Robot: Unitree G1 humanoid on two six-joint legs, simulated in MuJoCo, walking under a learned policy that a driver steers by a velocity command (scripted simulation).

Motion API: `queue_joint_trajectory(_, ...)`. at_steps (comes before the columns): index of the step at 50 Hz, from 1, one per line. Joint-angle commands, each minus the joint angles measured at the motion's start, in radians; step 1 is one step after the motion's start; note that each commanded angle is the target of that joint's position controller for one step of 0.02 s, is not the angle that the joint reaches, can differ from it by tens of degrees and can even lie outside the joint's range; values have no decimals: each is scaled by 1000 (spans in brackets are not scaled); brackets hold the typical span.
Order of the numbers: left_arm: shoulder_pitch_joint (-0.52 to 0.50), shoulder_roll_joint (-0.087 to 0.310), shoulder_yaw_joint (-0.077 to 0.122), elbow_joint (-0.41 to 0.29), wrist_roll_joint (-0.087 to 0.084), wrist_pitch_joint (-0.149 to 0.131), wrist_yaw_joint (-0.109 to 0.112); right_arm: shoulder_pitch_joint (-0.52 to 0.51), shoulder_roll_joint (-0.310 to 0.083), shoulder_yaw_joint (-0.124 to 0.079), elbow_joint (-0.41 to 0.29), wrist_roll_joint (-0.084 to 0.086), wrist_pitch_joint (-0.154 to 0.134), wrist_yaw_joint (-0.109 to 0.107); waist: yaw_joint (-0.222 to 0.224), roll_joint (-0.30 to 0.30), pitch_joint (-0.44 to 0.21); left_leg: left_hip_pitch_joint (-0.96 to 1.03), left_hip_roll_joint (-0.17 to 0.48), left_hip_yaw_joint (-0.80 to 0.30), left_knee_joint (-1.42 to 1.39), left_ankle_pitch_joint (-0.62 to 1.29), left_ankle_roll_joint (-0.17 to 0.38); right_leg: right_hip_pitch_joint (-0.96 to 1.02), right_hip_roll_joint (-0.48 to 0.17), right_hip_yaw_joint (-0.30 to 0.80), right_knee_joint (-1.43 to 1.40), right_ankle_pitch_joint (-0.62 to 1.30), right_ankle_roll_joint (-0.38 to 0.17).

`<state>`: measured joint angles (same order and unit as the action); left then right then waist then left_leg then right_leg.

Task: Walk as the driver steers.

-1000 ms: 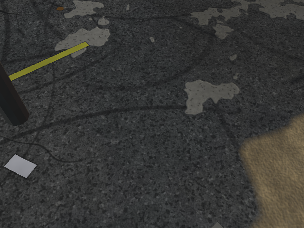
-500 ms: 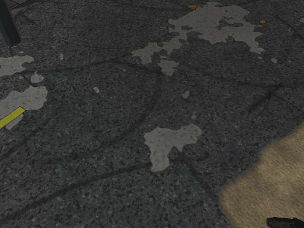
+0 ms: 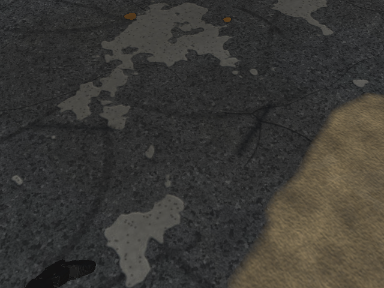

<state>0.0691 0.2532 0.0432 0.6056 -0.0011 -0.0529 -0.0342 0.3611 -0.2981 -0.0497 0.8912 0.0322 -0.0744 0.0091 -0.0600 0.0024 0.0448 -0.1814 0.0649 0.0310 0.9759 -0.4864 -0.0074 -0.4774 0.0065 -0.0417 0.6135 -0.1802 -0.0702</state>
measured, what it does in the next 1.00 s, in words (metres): walks ahead, turning left: left foot, then right foot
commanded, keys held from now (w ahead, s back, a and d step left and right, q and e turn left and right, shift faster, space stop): w+q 0.06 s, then q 0.66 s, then no key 0.28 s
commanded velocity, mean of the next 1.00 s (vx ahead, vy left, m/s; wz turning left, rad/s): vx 0.15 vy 0.00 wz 0.38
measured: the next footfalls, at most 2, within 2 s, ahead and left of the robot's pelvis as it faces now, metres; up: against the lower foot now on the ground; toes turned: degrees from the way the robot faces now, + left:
left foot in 0.42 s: +0.32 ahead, +0.14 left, +0.00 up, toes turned +12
right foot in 0.86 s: +0.36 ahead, -0.08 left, +0.00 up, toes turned +29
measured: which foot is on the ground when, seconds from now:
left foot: up 0.00-0.40, down 0.42-0.86, up 0.88-1.00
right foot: down 0.00-0.42, up 0.44-0.84, down 0.86-1.00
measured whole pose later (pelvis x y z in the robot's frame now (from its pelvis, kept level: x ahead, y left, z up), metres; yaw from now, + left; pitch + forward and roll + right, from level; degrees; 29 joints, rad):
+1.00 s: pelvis +0.26 +0.00 +0.02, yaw +27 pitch +2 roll +1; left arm 0.21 0.25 0.05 0.75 0.02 -0.01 0.02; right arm 0.17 -0.31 -0.08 0.64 0.00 0.04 -0.02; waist 0.03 0.04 0.01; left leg -0.49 -0.11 -0.15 0.98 -0.46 -0.05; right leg -0.29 0.00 0.04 0.50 -0.24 -0.01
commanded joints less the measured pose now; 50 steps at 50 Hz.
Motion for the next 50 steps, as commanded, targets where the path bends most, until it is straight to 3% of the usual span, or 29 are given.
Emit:
queue_joint_trajectory(1, 285, 169, 59, 29, 2, -15, 13, -106, -134, -19, -128, 26, -45, 3, 159, -91, -217, -589, 30, -121, 327, 47, 32, 649, -340, 446, -276, 141, -211)
queue_joint_trajectory(2, 227, 128, 48, 33, 1, -21, 9, -122, -125, -22, -124, 3, -37, -1, 123, -71, -149, -554, 58, -112, 266, 103, 25, 528, -297, 351, -307, 192, -184)
queue_joint_trajectory(3, 188, 99, 41, 32, 6, -29, 7, -91, -120, -27, -113, -3, -20, -1, 84, -94, -124, -489, 80, -124, 231, 155, 20, 441, -270, 283, -347, 207, -167)
queue_joint_trajectory(6, 135, 102, 46, 56, 17, -58, 11, -30, -63, -24, -87, -5, 23, -10, 25, -70, -74, -398, 58, -123, 179, 205, -13, 306, -263, 140, -406, 497, -162)
queue_joint_trajectory(9, 110, 123, 52, 80, 22, -57, 35, -83, -39, -20, -117, -19, 33, -13, 18, -77, -42, -420, 42, -106, 23, 342, -35, 283, -238, -1, -413, 615, -135)
queue_joint_trajectory(12, 115, 144, 56, 94, 16, -40, 58, -184, -14, -9, -157, -26, 30, 10, 61, -79, -42, -365, 23, -46, -198, 523, -26, 299, -208, -95, -399, 589, -108)
queue_joint_trajectory(17, 128, 183, 72, 121, -14, 0, 75, -236, -57, -28, -225, -30, 38, 48, 72, -89, -65, -369, 1, -16, -327, 427, 23, 443, -280, -90, -275, 596, -85)
queue_joint_trajectory(19, 101, 194, 78, 115, -28, 17, 84, -174, -84, -45, -226, -33, 39, 56, 34, -90, -91, -289, -45, 27, -378, 355, 60, 452, -273, -100, -130, 689, -56)
queue_joint_trajectory(20, 98, 182, 74, 113, -30, 25, 87, -85, -114, -63, -207, -34, 34, 52, -9, -54, -135, -163, -89, 47, -464, 429, 91, 428, -224, -127, 26, 680, -21)
queue_joint_trajectory(21, 149, 167, 67, 109, -10, 22, 85, -20, -198, -91, -204, -37, 31, 31, -27, 77, -194, 28, -25, -89, -506, 848, 142, 299, -139, -146, 261, 451, 50)
queue_joint_trajectory(22, 215, 72, 37, 77, 48, 18, 73, -24, -286, -102, -224, -47, 36, 11, 52, 311, -264, 295, 223, -459, -448, 1341, 321, -53, 38, -123, 616, -447, 131)
queue_joint_trajectory(23, 249, 96, 29, 89, 30, 8, 54, -19, -257, -84, -258, -55, 31, 16, 29, 231, -470, 395, 318, -671, -502, 1258, 450, -120, 74, 124, 794, -561, 139)
queue_joint_trajectory(24, 183, 152, 41, 75, -12, 10, 47, -80, -212, -81, -281, -47, 33, 21, 9, 137, -426, 343, 279, -606, -553, 990, 431, -187, 36, 165, 812, -471, 124)
queue_joint_trajectory(25, 123, 158, 43, 69, -12, 17, 53, -138, -167, -70, -288, -24, 39, 17, 23, 56, -315, 234, 223, -522, -579, 779, 361, -216, -2, 155, 745, -383, 115)
queue_joint_trajectory(26, 88, 154, 45, 72, 1, 29, 66, -180, -132, -59, -294, -11, 50, 7, 39, 12, -234, 116, 184, -471, -609, 650, 312, -205, -31, 152, 666, -327, 116)
queue_joint_trajectory(28, 91, 146, 48, 66, 9, 51, 73, -222, -126, -55, -311, -27, 68, -7, 80, 62, -171, -65, 113, -407, -651, 553, 265, -88, -24, 130, 519, -268, 118)
queue_joint_trajectory(30, 106, 112, 39, 75, 9, 52, 76, -211, -146, -65, -318, -40, 75, -19, 81, 93, -181, -92, 88, -383, -652, 582, 258, -38, 1, 114, 398, -249, 131)
queue_joint_trajectory(33, 92, 100, 33, 81, 8, 53, 78, -204, -169, -76, -327, -30, 84, -37, 67, 105, -211, -98, 77, -403, -650, 464, 243, 1, 12, 130, 282, -184, 145)
queue_joint_trajectory(37, 72, 111, 37, 77, 2, 49, 69, -219, -161, -75, -342, -32, 102, -42, 50, 150, -186, -123, 62, -456, -661, 241, 213, 40, 19, 135, 170, -148, 139)
queue_joint_trajectory(39, 77, 114, 39, 77, 0, 40, 60, -210, -147, -69, -343, -35, 108, -38, 39, 165, -186, -107, 68, -477, -640, 241, 206, 73, 13, 123, 105, -151, 126)
queue_joint_trajectory(41, 110, 105, 40, 84, 1, 29, 48, -218, -132, -59, -344, -31, 115, -37, 60, 166, -180, -120, 55, -478, -601, 261, 186, 163, 14, 93, -43, -87, 99)
queue_joint_trajectory(42, 128, 105, 42, 90, 6, 25, 43, -204, -118, -53, -338, -27, 118, -37, 71, 156, -169, -145, 29, -459, -573, 245, 159, 230, 6, 83, -147, -29, 78)
queue_joint_trajectory(43, 137, 148, 50, 82, 25, 23, 43, -167, -87, -43, -332, -31, 116, -37, 60, 75, -155, -207, -25, -405, -488, 162, 106, 294, -109, 188, -230, -6, 35)
queue_joint_trajectory(44, 107, 238, 67, 77, 48, 27, 49, -156, -59, -36, -355, -32, 107, -35, 5, -192, -109, -333, -177, -217, -329, 19, 44, 291, -272, 403, -304, 84, -83)
queue_joint_trajectory(45, 93, 195, 59, 64, 65, 23, 48, -193, -121, -53, -363, -43, 92, -36, 44, -265, -102, -333, -169, -190, -128, -100, -1, 208, -387, 547, -351, 134, -203)
queue_joint_trajectory(46, 67, 178, 54, 50, 52, 19, 52, -192, -168, -72, -346, -36, 89, -34, 47, -196, -91, -340, -160, -210, 20, -81, -19, 206, -365, 510, -336, 154, -211)
queue_joint_trajectory(47, 44, 167, 52, 49, 31, 19, 57, -167, -159, -76, -318, -31, 95, -35, 34, -142, -89, -354, -160, -211, 89, -43, -36, 228, -311, 432, -308, 174, -173)
queue_joint_trajectory(48, 32, 150, 46, 50, 12, 19, 59, -151, -132, -71, -303, -33, 103, -38, 32, -128, -86, -371, -153, -211, 123, -10, -53, 261, -274, 377, -286, 200, -142)
queue_joint_trajectory(50, 41, 114, 30, 62, 5, 24, 59, -147, -67, -50, -291, -31, 112, -38, 34, -118, -87, -341, -137, -188, 84, 27, -77, 281, -224, 288, -260, 309, -125)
